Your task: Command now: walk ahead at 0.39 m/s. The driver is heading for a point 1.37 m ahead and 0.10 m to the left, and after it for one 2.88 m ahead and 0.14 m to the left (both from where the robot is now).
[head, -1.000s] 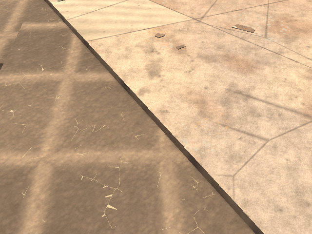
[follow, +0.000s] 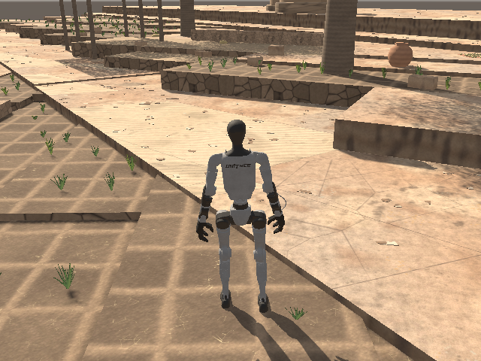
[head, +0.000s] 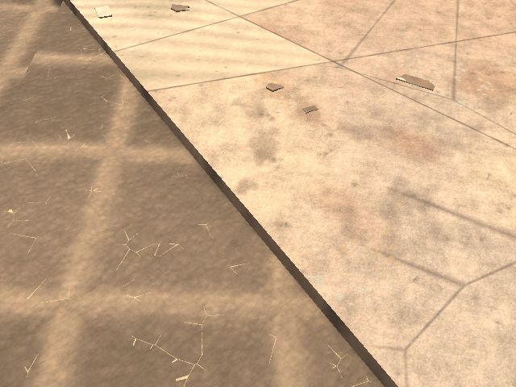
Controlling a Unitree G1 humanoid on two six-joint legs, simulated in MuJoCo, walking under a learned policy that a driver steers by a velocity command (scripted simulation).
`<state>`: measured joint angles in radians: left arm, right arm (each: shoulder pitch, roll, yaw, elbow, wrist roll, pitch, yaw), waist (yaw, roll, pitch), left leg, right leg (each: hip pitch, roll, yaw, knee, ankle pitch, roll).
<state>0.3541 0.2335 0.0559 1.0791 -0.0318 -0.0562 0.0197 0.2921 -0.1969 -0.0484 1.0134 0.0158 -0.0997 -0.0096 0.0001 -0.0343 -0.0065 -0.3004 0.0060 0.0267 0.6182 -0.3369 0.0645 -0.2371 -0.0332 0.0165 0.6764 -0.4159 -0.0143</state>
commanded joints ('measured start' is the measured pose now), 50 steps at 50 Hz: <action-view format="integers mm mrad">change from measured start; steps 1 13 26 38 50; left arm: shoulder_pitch -173 -408 98 -72 43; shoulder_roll -3 23 278 132 185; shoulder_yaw -15 -10 61 7 30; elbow -154 -215 -129 -103 -61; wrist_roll -21 10 36 35 11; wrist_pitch -45 -45 -56 -62 -23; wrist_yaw -4 -29 -53 -27 -7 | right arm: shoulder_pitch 349 244 328 -100 -323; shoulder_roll -202 -128 28 -96 -125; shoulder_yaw -37 2 34 -29 -21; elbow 65 3 -31 -167 -264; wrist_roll -24 -19 -9 -10 9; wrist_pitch -12 0 -4 14 -11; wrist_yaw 7 -8 14 -10 48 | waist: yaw -109 -68 98 -2 22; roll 334 110 -253 -4 -48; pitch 89 128 -437 55 58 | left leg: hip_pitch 331 263 -302 -411 -264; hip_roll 418 191 -81 167 52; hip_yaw -881 -161 -117 -82 -11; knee -546 -538 676 333 -109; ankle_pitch -542 307 -207 285 268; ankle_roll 261 114 -41 -54 16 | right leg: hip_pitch -653 -522 736 67 326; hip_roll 38 -49 -387 -174 -235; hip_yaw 63 -31 717 105 53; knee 552 47 -316 -567 -398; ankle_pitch -115 459 89 512 675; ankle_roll -58 -12 -370 -228 -148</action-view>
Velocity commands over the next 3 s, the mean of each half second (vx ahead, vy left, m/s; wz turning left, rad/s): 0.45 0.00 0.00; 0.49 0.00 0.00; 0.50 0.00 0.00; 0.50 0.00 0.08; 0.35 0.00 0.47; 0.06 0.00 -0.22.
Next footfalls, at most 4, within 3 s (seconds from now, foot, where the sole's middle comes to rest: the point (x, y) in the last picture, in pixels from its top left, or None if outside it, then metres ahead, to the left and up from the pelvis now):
0.48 right None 0.40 -0.13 -0.76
1.04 left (213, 316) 0.72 0.12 -0.76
1.60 right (293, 223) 1.01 -0.11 -0.70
2.22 left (207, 146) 1.35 0.18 -0.70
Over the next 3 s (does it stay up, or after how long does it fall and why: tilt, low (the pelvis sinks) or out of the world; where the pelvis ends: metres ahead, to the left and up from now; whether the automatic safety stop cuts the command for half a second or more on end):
stays up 1.41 0.09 0.07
